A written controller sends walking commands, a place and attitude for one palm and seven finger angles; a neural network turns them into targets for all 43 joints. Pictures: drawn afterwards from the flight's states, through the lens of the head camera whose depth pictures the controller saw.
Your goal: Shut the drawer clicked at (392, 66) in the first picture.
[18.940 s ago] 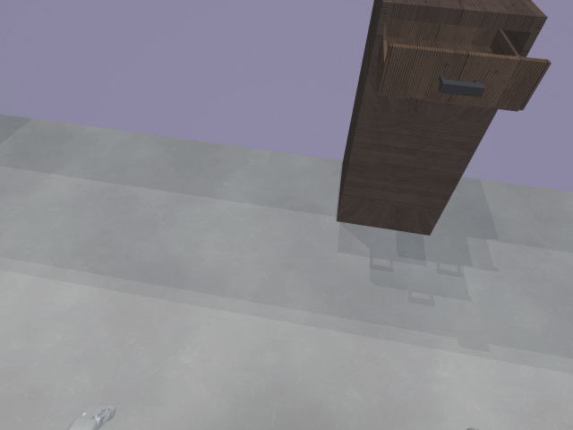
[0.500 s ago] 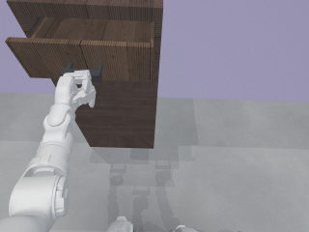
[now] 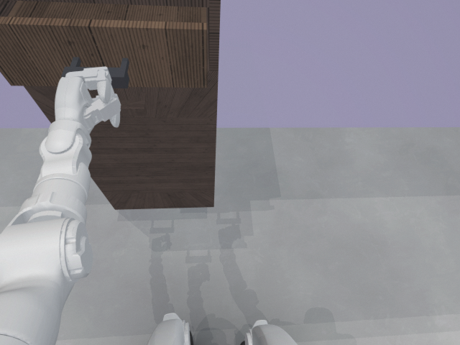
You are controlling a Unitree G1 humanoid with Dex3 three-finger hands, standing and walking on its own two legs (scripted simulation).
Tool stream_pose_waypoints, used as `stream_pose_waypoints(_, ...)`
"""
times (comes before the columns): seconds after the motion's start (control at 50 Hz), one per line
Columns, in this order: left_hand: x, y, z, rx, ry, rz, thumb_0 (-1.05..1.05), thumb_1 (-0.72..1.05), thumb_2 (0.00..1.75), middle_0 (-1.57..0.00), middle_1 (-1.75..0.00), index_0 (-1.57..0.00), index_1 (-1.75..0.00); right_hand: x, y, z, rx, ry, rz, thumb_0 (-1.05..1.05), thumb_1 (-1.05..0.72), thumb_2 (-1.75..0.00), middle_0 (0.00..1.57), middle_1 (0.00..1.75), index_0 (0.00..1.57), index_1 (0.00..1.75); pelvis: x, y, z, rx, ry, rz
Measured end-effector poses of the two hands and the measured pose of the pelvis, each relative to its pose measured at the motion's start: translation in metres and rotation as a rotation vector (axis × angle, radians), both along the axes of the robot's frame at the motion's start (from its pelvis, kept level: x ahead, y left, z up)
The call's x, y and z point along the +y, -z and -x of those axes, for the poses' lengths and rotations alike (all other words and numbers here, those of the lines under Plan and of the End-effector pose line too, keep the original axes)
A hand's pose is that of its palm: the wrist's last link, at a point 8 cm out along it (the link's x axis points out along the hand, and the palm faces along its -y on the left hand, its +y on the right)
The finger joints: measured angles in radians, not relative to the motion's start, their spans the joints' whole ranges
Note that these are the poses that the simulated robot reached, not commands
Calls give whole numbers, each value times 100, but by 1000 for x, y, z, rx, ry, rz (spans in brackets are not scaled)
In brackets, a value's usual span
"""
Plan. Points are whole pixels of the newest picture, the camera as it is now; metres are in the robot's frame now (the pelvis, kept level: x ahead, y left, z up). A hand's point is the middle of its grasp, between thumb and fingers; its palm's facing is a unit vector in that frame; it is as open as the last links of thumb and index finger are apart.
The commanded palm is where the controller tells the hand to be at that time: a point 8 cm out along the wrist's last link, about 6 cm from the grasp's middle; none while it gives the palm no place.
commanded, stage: push the drawer shut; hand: left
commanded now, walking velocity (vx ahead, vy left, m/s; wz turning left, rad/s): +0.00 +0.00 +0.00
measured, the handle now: (98, 70) +0.58 +0.20 +0.11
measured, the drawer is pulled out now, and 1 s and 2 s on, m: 0.06 0.00 0.00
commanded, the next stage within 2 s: pull the fist back off the drawer in 0.72 s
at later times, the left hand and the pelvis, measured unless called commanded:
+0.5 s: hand (119, 78) +0.56 +0.16 +0.11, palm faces +0.00 -1.00 +0.00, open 3.4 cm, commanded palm +0.55 +0.20 +0.11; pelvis +0.01 +0.01 +0.00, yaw -1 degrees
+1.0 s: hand (117, 75) +0.56 +0.17 +0.11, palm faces +0.00 -1.00 -0.01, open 3.4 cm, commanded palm +0.56 +0.19 +0.11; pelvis +0.00 +0.01 -0.01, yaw +0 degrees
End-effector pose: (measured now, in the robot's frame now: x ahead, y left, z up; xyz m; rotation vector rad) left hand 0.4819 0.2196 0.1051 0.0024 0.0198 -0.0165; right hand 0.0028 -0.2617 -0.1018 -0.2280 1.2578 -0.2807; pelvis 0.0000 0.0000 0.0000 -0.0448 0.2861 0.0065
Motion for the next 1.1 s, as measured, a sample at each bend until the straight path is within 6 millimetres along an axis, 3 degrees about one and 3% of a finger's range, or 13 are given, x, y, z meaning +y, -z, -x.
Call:
stream_pose_waypoints(0.54, -2, -3, -60, 19, -16, 0, 6, 85, 94, -140, -160, -140, -160, 11, -3, 27, 143, 48, -2, 0, -90, -89, 20, 30, 20, 30, 6, 5, -15, 81, 8, 15)
stream_pose_waypoints(0.88, 4, -4, -63, 37, -18, -13, 6, 76, 98, -140, -160, -140, -160, 12, -5, 50, 174, 38, 23, 0, -90, -89, 20, 30, 20, 30, 6, 11, -1, 101, -10, 33)
stream_pose_waypoints(1.1, -1, -4, -61, 27, -15, -5, 6, 82, 96, -140, -160, -140, -160, 16, -7, 68, 192, 47, 20, 0, -90, -89, 20, 30, 20, 30, 10, 13, 6, 104, -2, 35)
